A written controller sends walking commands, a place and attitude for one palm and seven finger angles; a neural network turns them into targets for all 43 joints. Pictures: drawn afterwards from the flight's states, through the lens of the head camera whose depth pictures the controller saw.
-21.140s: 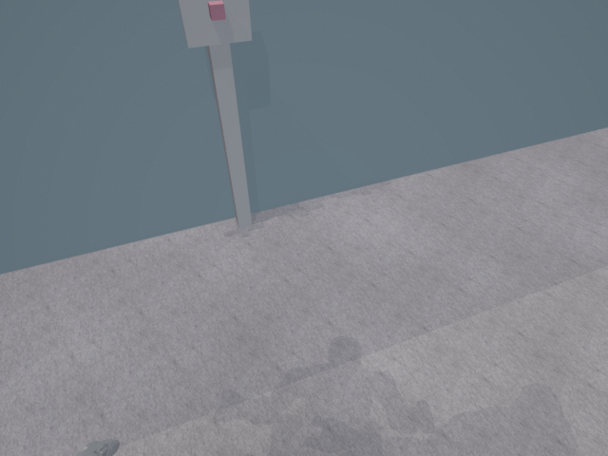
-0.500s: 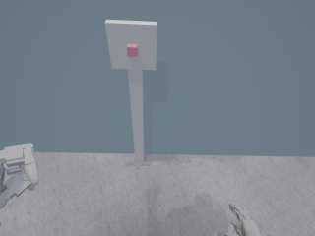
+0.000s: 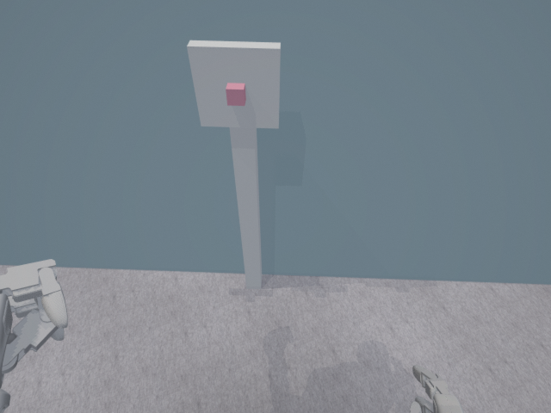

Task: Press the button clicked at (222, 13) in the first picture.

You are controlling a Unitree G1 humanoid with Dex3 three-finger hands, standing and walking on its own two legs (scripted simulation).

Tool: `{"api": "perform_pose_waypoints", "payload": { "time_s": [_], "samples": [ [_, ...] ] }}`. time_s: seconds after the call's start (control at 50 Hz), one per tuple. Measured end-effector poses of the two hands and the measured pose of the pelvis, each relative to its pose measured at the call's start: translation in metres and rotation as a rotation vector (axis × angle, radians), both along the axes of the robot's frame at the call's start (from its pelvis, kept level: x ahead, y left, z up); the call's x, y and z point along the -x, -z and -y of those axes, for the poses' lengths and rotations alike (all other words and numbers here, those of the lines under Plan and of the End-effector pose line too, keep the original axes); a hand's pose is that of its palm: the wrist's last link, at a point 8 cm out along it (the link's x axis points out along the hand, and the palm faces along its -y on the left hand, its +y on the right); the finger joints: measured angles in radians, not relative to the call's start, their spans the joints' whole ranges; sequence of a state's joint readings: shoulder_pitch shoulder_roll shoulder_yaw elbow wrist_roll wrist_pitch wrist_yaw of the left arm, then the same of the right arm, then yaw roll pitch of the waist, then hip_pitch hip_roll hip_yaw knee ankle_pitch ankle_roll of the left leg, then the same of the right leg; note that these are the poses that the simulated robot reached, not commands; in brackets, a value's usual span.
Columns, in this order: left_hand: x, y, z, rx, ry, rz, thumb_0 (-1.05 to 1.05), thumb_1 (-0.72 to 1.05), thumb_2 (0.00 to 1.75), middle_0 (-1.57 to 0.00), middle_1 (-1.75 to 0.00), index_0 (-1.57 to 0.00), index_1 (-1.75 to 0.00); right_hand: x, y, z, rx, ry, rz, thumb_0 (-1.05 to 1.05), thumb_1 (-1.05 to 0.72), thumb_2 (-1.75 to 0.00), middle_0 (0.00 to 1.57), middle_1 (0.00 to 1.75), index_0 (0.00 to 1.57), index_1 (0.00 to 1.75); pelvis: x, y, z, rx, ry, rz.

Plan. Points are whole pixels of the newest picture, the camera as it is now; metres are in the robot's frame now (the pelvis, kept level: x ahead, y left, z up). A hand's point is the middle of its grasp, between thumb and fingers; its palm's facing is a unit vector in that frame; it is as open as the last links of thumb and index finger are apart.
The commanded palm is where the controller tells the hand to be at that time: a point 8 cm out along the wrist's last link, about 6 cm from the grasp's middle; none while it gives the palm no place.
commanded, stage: stop stepping back and stand still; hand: left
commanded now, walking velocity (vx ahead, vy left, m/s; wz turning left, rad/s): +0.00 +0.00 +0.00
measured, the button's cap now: (236, 93) +0.69 +0.13 +0.13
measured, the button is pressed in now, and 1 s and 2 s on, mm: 0 0 0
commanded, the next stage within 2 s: let the arm hang, fingers relaxed in 0.30 s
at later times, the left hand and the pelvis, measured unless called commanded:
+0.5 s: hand (90, 353) +0.18 +0.26 +0.03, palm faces +0.18 -0.86 -0.48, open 3.0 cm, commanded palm none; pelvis -0.02 +0.01 -0.01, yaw +2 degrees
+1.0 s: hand out of the picture -0.12 +0.20 -0.17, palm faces +0.06 -0.97 -0.23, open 5.7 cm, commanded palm none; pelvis -0.03 +0.01 +0.00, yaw +3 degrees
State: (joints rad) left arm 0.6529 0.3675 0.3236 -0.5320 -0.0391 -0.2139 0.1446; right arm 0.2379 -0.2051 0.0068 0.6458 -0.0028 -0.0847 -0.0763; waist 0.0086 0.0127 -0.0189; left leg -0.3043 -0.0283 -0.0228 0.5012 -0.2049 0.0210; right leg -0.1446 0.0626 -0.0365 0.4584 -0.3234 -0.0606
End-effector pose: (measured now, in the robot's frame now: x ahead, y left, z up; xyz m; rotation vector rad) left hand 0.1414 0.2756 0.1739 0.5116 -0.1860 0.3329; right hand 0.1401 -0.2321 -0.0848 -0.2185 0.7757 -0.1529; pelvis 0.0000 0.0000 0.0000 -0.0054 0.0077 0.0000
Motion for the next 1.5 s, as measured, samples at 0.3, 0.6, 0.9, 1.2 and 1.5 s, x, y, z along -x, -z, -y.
{"api": "perform_pose_waypoints", "payload": {
  "time_s": [0.3, 0.6, 0.9, 1.2, 1.5],
  "samples": [
    [-0.012, -0.006, 0.010, -0.016, 0.047, -0.002, 0.01, 0.89, 0.90, -1.31, -1.50, -1.31, -1.50, -0.032, -0.022, 0.008, -0.001, 0.004, 0.097, 0.01, -0.91, -0.90, 0.20, 0.30, 0.20, 0.30, -0.003, -0.003, 0.006, -0.001, 0.002, -0.002],
    [0.035, 0.251, -0.012, 0.319, -0.144, -0.972, 0.00, 0.90, 0.90, -1.18, -1.37, -1.18, -1.37, 0.038, 0.036, 0.023, 0.026, -0.026, -0.205, 0.01, -0.91, -0.90, 0.20, 0.30, 0.20, 0.30, 0.022, 0.014, -0.008, 0.011, -0.044, 0.032],
    [0.236, 0.314, 0.028, 0.573, -0.370, -1.616, 0.01, 0.91, 0.90, -0.68, -0.83, -0.66, -0.85, 0.195, 0.051, -0.017, -0.039, 0.072, -0.724, 0.01, -0.91, -0.90, 0.20, 0.30, 0.20, 0.30, 0.030, -0.003, -0.010, 0.015, -0.055, 0.036],
    [0.234, 0.311, 0.052, 0.590, -0.360, -1.607, 0.00, 0.91, 0.90, -0.25, -0.36, -0.25, -0.36, 0.183, 0.066, -0.044, -0.128, 0.069, -0.675, 0.01, -0.91, -0.90, 0.20, 0.30, 0.20, 0.30, 0.028, -0.003, -0.010, -0.001, -0.042, 0.037],
    [0.175, 0.317, 0.078, 0.595, -0.277, -1.516, 0.00, 0.91, 0.90, -0.20, -0.30, -0.20, -0.30, 0.174, 0.063, -0.021, -0.110, 0.101, -0.662, 0.00, -0.91, -0.90, 0.20, 0.30, 0.20, 0.30, 0.015, -0.004, 0.006, -0.009, -0.037, 0.040]
  ]
}}
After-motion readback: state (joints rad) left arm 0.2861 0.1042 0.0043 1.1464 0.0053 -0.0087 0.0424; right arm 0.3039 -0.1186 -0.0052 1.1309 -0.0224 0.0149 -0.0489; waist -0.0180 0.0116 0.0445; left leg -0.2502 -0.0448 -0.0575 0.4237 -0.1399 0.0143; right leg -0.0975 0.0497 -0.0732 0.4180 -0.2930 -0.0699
